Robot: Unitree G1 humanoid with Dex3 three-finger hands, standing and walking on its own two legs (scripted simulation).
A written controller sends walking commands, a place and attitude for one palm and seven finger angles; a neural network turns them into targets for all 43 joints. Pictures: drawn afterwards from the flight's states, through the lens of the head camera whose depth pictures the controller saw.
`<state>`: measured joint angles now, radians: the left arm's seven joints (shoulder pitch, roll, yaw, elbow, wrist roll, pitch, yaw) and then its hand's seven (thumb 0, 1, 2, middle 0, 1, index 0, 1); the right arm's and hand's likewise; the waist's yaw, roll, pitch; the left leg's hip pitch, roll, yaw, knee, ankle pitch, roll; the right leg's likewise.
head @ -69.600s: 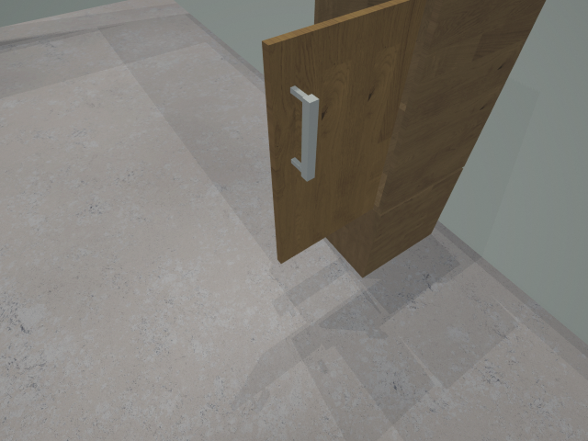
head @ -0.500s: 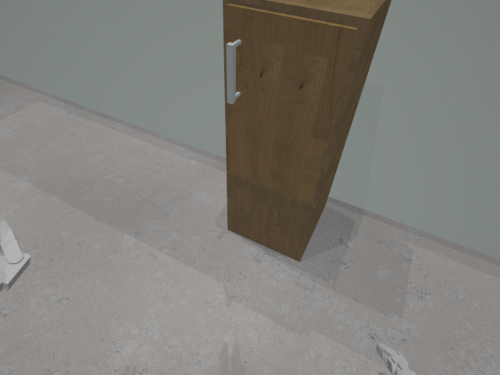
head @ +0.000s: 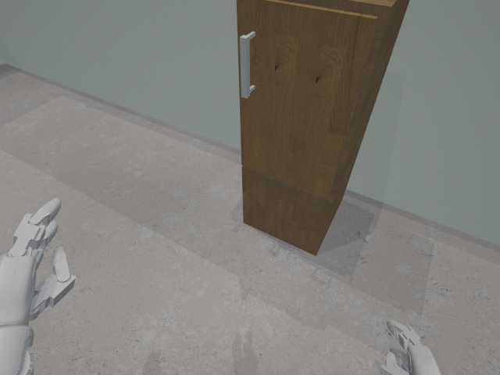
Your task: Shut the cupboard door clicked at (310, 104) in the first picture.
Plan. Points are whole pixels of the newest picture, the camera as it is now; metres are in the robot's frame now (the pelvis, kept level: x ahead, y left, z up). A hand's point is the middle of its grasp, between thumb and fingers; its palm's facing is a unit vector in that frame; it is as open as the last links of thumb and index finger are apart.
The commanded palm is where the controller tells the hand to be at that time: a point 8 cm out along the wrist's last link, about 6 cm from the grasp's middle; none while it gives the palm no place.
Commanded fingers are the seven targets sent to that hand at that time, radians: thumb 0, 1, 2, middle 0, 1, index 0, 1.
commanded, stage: let the arm hang, fingers relaxed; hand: left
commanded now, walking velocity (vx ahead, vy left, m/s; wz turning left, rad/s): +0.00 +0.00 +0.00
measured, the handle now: (248, 65) +0.88 +0.07 +0.09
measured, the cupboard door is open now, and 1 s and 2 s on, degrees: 0 0 0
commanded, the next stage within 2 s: look to check the result in 1.04 s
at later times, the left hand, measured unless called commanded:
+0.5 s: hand out of the picture -0.08 +0.21 -0.17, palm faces +0.03 -0.97 -0.25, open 7.2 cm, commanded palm none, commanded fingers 0.00 0.90 0.90 -0.20 -0.30 -0.20 -0.30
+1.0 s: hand out of the picture -0.02 +0.19 -0.17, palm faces +0.02 -0.98 -0.19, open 7.3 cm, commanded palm none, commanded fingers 0.00 0.90 0.90 -0.20 -0.30 -0.20 -0.30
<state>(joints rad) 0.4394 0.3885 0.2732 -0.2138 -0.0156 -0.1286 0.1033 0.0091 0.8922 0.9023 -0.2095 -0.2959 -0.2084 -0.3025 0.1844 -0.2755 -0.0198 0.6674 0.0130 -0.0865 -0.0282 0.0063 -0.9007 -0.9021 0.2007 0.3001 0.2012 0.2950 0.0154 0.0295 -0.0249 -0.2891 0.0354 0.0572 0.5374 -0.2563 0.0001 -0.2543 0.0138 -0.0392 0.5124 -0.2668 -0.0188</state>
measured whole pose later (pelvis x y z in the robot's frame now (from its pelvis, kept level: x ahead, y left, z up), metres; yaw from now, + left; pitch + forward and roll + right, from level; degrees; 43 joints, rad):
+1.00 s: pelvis -0.03 +0.02 +0.01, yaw -1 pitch -1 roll +0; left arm 0.28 0.15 0.02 1.10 0.02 0.00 0.02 0.01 0.91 0.90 -0.20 -0.29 -0.20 -0.30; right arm 0.30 -0.17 -0.03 1.08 -0.02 0.01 -0.02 0.00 -0.90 -0.90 0.20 0.30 0.20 0.29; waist -0.01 0.01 0.00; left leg -0.25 0.00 0.07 0.44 -0.17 0.03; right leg -0.23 0.00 0.00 0.45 -0.19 0.00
